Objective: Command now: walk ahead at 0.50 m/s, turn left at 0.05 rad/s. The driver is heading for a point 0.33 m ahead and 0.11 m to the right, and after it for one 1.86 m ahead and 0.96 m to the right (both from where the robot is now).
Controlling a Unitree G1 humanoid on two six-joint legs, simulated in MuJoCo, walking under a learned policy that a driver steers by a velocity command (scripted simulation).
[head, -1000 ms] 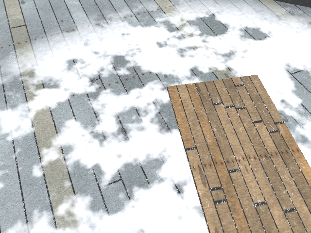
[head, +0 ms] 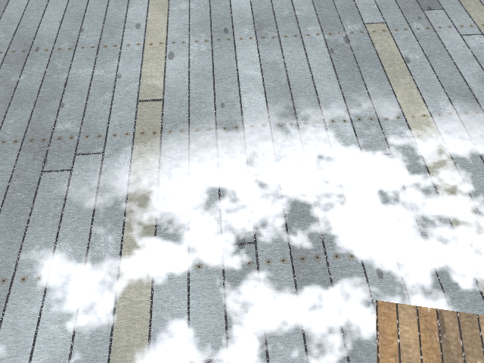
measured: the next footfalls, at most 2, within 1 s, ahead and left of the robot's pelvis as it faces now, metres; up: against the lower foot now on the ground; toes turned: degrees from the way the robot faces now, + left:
left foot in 0.14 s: +0.23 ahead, +0.12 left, +0.00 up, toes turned +3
right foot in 0.62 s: +0.38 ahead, -0.07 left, +0.00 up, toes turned -19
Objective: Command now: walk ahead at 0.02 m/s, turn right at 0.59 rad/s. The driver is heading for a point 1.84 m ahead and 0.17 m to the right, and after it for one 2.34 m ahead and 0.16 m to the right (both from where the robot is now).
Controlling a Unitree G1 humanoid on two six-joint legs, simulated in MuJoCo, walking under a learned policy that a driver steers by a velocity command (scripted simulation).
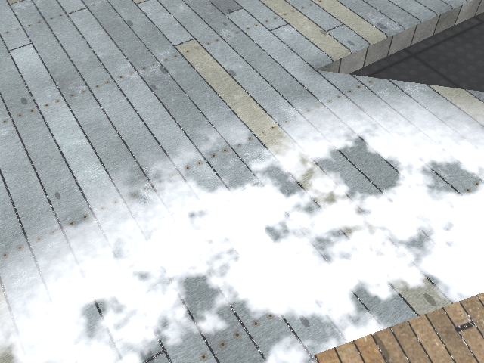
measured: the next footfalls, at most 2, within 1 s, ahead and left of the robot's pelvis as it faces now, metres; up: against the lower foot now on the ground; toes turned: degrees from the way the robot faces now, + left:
left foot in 0.12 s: +0.05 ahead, +0.13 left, +0.00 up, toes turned -9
right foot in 0.54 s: -0.02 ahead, -0.08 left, +0.00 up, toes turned -18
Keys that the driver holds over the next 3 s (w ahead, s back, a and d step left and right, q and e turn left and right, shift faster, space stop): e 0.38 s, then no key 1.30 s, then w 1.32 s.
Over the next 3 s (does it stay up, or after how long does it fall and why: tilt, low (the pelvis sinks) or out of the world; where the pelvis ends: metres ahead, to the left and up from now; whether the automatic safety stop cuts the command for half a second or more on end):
stays up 0.53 -0.21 -0.02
